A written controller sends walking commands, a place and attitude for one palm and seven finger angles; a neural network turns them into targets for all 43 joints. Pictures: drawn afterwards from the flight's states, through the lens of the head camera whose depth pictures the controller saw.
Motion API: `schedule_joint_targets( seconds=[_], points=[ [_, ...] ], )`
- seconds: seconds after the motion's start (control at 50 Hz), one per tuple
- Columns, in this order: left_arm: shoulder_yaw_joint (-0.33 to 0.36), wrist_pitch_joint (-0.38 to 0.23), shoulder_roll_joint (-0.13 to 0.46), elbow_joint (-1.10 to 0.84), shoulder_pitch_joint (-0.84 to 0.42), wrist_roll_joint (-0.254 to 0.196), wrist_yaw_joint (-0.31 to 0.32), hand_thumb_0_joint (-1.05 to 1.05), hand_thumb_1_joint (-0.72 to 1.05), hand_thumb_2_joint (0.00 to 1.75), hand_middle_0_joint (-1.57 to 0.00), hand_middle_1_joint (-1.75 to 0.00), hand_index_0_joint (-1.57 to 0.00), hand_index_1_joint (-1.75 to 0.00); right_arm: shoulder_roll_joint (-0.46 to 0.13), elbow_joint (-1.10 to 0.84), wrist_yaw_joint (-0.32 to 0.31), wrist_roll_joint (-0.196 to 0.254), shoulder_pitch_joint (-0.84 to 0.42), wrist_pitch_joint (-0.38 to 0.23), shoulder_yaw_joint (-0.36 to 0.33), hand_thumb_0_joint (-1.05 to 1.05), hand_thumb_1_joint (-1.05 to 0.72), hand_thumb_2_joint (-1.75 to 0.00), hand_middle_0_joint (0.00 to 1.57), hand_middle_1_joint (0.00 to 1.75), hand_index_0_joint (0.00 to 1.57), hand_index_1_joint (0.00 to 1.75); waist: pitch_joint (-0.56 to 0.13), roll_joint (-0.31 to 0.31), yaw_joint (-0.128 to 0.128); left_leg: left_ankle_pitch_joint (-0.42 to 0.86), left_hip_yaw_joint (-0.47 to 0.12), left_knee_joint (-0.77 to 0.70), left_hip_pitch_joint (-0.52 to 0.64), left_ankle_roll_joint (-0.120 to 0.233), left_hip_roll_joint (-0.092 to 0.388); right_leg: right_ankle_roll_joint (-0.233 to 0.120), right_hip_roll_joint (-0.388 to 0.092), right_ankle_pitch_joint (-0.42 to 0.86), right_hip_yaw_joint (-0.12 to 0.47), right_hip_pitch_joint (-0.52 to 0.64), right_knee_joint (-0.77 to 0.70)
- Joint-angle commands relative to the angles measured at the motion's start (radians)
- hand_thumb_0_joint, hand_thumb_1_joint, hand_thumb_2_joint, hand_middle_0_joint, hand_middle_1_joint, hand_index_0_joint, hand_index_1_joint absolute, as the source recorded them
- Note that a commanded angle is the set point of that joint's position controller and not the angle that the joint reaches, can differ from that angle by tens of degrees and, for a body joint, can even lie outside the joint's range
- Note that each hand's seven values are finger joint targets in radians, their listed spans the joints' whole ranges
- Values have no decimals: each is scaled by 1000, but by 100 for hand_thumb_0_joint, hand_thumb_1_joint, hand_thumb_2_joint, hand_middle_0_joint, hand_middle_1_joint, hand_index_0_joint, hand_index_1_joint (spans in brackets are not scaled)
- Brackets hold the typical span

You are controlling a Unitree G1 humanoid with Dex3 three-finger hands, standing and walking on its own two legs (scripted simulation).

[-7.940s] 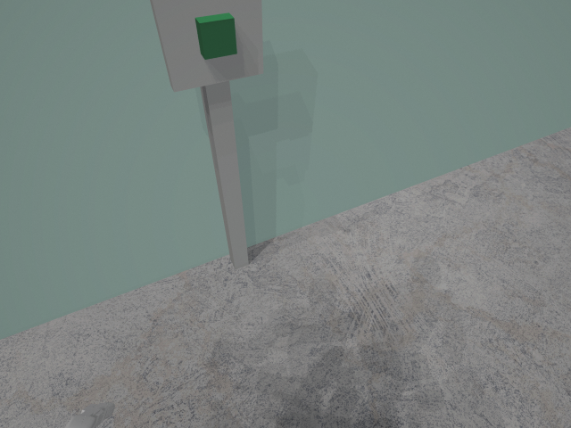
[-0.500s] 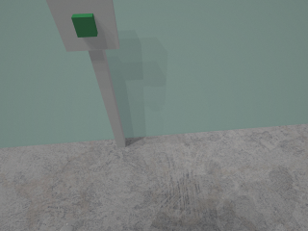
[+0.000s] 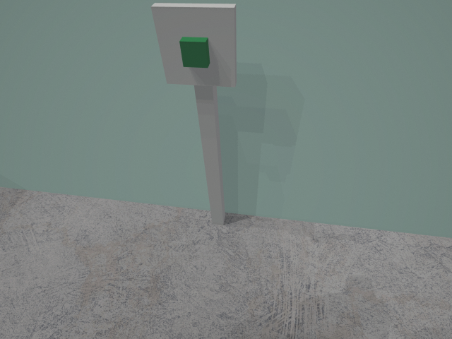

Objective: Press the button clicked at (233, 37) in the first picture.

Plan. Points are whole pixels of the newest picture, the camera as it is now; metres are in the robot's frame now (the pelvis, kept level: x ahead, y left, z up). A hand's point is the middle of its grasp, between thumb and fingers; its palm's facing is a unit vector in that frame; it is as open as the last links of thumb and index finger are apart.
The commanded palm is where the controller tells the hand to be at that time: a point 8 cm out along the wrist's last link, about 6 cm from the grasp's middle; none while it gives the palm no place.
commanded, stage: take the last steps up to it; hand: left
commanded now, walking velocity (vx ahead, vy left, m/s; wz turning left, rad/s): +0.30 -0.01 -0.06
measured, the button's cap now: (195, 52) +0.77 +0.17 +0.16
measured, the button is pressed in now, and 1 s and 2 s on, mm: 0 0 0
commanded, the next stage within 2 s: come to a stop and stand still in 0.66 s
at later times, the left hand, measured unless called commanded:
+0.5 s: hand (139, 307) +0.21 +0.23 -0.18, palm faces -0.01 -0.98 -0.18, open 7.3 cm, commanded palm none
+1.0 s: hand (178, 271) +0.30 +0.17 -0.18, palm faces +0.01 -0.97 -0.24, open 7.2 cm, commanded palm none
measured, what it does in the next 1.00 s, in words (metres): walks ahead: left foot, then right foot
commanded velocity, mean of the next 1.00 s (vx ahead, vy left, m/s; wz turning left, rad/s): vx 0.12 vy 0.00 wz -0.03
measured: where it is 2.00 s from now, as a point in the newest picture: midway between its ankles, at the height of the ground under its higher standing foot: outside the picture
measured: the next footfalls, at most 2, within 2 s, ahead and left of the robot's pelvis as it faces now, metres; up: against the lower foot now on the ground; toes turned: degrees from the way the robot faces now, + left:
left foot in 0.14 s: +0.09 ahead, +0.15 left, +0.00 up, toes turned +7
right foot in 0.66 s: +0.33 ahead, -0.10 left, +0.00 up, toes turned -13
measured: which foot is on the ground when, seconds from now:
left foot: up 0.00-0.12, down 0.14-0.66, up 0.68-1.00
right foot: down 0.00-0.14, up 0.16-0.64, down 0.66-1.00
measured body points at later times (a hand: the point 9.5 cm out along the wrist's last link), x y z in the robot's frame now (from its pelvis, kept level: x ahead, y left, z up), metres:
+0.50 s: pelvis +0.13 +0.05 -0.01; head +0.13 +0.06 +0.44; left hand +0.21 +0.28 -0.16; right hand +0.06 -0.17 -0.16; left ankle +0.05 +0.14 -0.75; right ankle +0.22 -0.09 -0.69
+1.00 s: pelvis +0.25 -0.01 -0.01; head +0.26 -0.04 +0.44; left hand +0.30 +0.22 -0.16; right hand +0.28 -0.25 -0.18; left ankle +0.30 +0.13 -0.71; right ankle +0.29 -0.09 -0.75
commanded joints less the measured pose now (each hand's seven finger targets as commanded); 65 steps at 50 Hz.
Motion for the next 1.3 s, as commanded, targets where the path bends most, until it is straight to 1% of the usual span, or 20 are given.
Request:
schedule_joint_targets(
  seconds=[0.0, 0.08, 0.1, 0.12, 0.14, 0.2, 0.3, 0.52, 0.58, 0.6, 0.62, 0.64, 0.66, 0.72, 0.8, 1.02, 1.1, 1.14, 1.16, 1.28],
  points=[
    [31, -15, 171, -5, 52, 5, 2, 0, 90, 90, -20, -30, -20, -30, 12, -102, 3, 14, -120, -54, 15, 0, -90, -90, 20, 30, 20, 30, 120, -211, 9, -44, 63, -170, -31, 20, -21, -116, -247, -55, 254, -46, -175],
    [28, -2, 139, 16, 13, -10, -1, 0, 90, 90, -20, -30, -20, -30, -15, -29, -15, 19, 50, -84, 14, 0, -90, -90, 20, 30, 20, 30, 53, -69, -82, 64, 113, -414, 378, 25, -45, -51, -151, -102, 146, -251, 5],
    [17, -1, 93, 11, 14, -14, -6, 0, 90, 90, -20, -30, -20, -30, -83, 2, -29, 16, 156, -94, -4, 0, -90, -90, 20, 30, 20, 30, -3, 101, -133, -23, -61, -484, 538, 65, 91, -10, -78, -103, 83, -364, 221],
    [5, -3, 46, -16, 2, -16, -10, 0, 90, 90, -20, -30, -20, -30, -175, 27, -37, 9, 264, -95, -26, 0, -90, -90, 20, 30, 20, 30, -36, 297, -162, -81, -352, -595, 604, 149, 319, 33, 6, -303, -2, -520, 490],
    [8, 0, 77, -44, -54, -7, -6, 0, 90, 90, -20, -30, -20, -30, -197, 24, -42, 14, 286, -83, -29, 0, -90, -90, 20, 30, 20, 30, 7, 198, -167, -131, -404, -629, 547, 198, 374, 17, -15, -328, 73, -574, 628],
    [23, 15, 75, -14, -97, 3, -17, 0, 90, 90, -20, -30, -20, -30, -56, -1, -51, 14, 130, -92, 9, 0, -90, -90, 20, 30, 20, 30, 190, 121, -104, -87, -239, -698, 271, 170, 280, 22, -86, -139, 125, -551, 764],
    [31, 32, 35, -7, -49, 5, -27, 0, 90, 90, -20, -30, -20, -30, 0, -2, -56, 18, 149, -125, 18, 0, -90, -90, 20, 30, 20, 30, 156, 71, -47, 237, -41, -689, 271, 160, 198, 50, -81, 38, 115, -539, 780],
    [21, 27, 58, -139, -374, -10, -35, 0, 90, 90, -20, -30, -20, -30, -40, 67, -61, 1, 273, -114, 12, 0, -90, -90, 20, 30, 20, 30, 187, 101, -100, 646, 35, -571, 381, 174, 211, 19, -32, 42, 34, -475, 350],
    [28, 10, 88, -97, -235, -9, -29, 0, 90, 90, -20, -30, -20, -30, -63, 75, -60, 9, 262, -107, 10, 0, -90, -90, 20, 30, 20, 30, 83, 74, -31, 830, 63, -379, 355, 142, 193, -11, 36, 77, -7, -207, 240],
    [37, 0, 115, -57, -118, -6, -26, 0, 90, 90, -20, -30, -20, -30, -64, 74, -57, 16, 246, -107, 8, 0, -90, -90, 20, 30, 20, 30, 12, 46, 25, 770, 89, -248, 307, 113, 156, -15, 40, 156, -8, -40, 168],
    [55, -16, 192, -18, 3, 1, -17, 0, 90, 90, -20, -30, -20, -30, -37, 69, -47, 26, 251, -109, 11, 0, -90, -90, 20, 30, 20, 30, -93, -66, 74, 539, 115, -22, 141, 76, 103, -62, -95, 283, 133, 197, 162],
    [79, -23, 293, -3, 87, -5, -6, 0, 90, 90, -20, -30, -20, -30, 24, 45, -45, 36, 316, -106, 19, 0, -90, -90, 20, 30, 20, 30, -222, -320, 64, -217, 136, 306, -72, 30, -58, -185, -381, 523, 512, 376, 84],
    [73, -17, 301, -9, 64, -23, -1, 0, 90, 90, -20, -30, -20, -30, 1, 31, -52, 39, 265, -95, 17, 0, -90, -90, 20, 30, 20, 30, -210, -210, 62, -313, 1, 448, -90, 50, -40, -242, -425, 508, 538, 276, 6],
    [41, -11, 186, -61, -169, -23, 8, 0, 90, 90, -20, -30, -20, -30, 42, 35, -41, 22, 182, -75, 15, 0, -90, -90, 20, 30, 20, 30, 14, -82, -20, -114, -36, 463, -118, 46, 50, -181, -325, 152, 376, -78, -94],
    [8, -17, 101, -71, -264, -12, 17, 0, 90, 90, -20, -30, -20, -30, 109, 81, -47, 20, 272, -35, 36, 0, -90, -90, 20, 30, 20, 30, 34, -92, -111, -43, -12, 187, 62, 4, 46, -117, -235, 440, 145, -290, -103],
    [48, 37, 178, -79, -182, 2, 30, 0, 90, 90, -20, -30, -20, -30, 22, -36, -44, 25, 34, -8, 8, 0, -90, -90, 20, 30, 20, 30, 23, -188, -35, -102, -10, -48, 40, -5, -28, -186, -286, 484, 250, -168, -6],
    [46, 48, 171, -81, -204, -9, 29, 0, 90, 90, -20, -30, -20, -30, 19, -18, -45, 27, 95, -31, 12, 0, -90, -90, 20, 30, 20, 30, -31, -102, -75, 159, 2, -399, 265, 11, -20, -85, -195, 294, 193, -217, 117],
    [25, 58, 92, -94, -153, -21, 24, 0, 90, 90, -20, -30, -20, -30, -88, -53, -50, 17, 51, -45, 1, 0, -90, -90, 20, 30, 20, 30, -25, 229, -43, 403, -268, -549, 217, 133, 242, 25, -22, -125, 64, -269, 288],
    [26, 61, 95, -92, -163, -17, 25, 0, 90, 90, -20, -30, -20, -30, -90, -70, -53, 11, -9, -41, 4, 0, -90, -90, 20, 30, 20, 30, 8, 216, -35, 376, -260, -585, 122, 195, 266, 32, -8, -236, 95, -233, 386],
    [17, 69, 77, -38, -128, -6, 16, 0, 90, 90, -20, -30, -20, -30, -53, -60, -66, 16, -63, -49, 15, 0, -90, -90, 20, 30, 20, 30, 2, 101, -27, 329, -141, -566, 199, 193, 157, 43, -4, -193, 148, -267, 491]
  ],
)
